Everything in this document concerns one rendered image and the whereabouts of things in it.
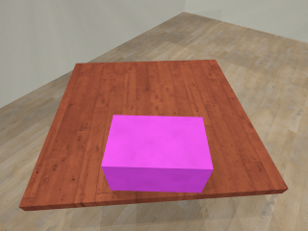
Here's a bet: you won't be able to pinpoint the table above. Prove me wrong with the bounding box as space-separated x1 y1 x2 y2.
18 60 288 212

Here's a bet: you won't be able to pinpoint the carton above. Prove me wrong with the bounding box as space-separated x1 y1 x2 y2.
101 115 214 193

